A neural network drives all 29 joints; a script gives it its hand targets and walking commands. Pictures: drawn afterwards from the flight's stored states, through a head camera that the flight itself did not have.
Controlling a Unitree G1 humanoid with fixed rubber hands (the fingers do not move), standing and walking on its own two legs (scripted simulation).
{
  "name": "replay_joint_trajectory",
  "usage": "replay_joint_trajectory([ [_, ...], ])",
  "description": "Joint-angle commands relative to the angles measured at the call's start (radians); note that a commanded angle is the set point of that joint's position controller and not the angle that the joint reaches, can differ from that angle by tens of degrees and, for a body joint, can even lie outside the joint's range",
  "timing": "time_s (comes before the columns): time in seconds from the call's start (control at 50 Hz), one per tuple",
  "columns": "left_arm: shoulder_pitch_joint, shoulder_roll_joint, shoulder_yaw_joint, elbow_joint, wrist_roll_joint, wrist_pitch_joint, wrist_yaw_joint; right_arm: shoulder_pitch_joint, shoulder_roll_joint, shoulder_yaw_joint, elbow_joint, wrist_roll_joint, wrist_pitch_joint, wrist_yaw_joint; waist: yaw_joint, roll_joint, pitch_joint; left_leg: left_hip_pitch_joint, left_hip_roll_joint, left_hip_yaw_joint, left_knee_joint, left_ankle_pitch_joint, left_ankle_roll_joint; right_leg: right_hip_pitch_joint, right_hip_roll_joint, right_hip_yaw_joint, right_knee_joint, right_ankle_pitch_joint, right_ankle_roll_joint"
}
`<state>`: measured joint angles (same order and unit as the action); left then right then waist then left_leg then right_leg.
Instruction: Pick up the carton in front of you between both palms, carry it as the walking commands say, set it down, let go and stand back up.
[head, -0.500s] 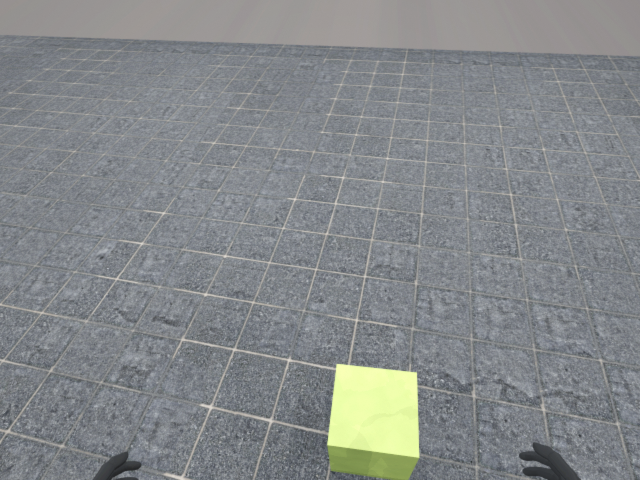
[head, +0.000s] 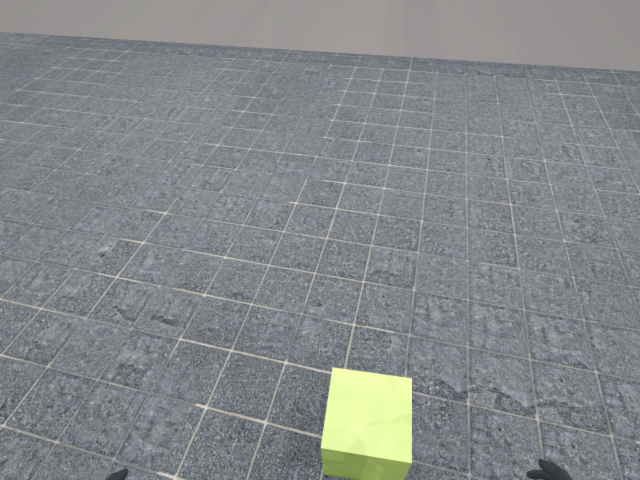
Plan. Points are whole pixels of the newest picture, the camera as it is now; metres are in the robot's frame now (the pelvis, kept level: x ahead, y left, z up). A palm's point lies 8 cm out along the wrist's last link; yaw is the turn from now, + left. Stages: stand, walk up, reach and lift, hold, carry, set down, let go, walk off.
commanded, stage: stand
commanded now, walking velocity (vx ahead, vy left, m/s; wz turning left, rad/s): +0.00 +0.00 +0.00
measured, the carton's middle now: (366, 428) +0.41 -0.09 -0.65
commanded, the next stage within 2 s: none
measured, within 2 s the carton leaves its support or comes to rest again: neither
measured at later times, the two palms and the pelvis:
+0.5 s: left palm out of the picture +0.09 +0.31 -0.09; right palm out of the picture +0.07 -0.30 -0.10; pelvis -0.02 +0.00 +0.01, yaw +0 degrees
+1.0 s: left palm out of the picture +0.08 +0.31 -0.09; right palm out of the picture +0.06 -0.31 -0.10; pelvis -0.02 +0.00 +0.01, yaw +0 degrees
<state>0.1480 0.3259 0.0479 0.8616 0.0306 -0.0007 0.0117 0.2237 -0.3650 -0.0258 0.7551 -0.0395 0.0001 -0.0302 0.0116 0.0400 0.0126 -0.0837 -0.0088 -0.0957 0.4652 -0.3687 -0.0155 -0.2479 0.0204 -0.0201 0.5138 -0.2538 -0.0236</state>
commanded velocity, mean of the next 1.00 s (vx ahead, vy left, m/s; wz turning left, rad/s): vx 0.00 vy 0.00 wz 0.00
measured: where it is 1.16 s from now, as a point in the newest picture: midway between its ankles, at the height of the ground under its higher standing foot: outside the picture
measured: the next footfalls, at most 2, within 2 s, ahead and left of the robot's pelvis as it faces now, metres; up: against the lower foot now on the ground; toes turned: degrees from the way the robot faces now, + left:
none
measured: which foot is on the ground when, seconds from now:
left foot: down 0.00-1.00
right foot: down 0.00-1.00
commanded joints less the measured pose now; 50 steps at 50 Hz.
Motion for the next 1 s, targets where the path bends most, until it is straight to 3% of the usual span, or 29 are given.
replay_joint_trajectory([
  [0.0,-0.042,0.169,0.035,-0.033,-0.003,-0.013,0.002,-0.01,-0.146,-0.033,-0.034,0.0,-0.016,-0.002,0.0,-0.038,-0.034,-0.118,0.078,-0.047,-0.084,0.262,0.012,0.14,-0.114,0.132,-0.081,0.243,-0.014],
  [0.28,-0.066,0.193,0.026,0.035,-0.01,-0.017,-0.004,-0.018,-0.164,-0.022,0.041,0.006,-0.024,0.004,0.002,-0.034,-0.006,-0.125,0.087,-0.057,-0.138,0.188,0.023,0.145,-0.12,0.148,-0.131,0.156,-0.01],
  [0.98,-0.096,0.227,0.005,0.146,-0.02,-0.019,-0.004,-0.057,-0.196,-0.005,0.168,0.02,-0.022,0.009,-0.001,-0.037,-0.009,-0.085,0.1,-0.051,-0.177,0.229,0.029,0.181,-0.13,0.148,-0.164,0.218,-0.013],
])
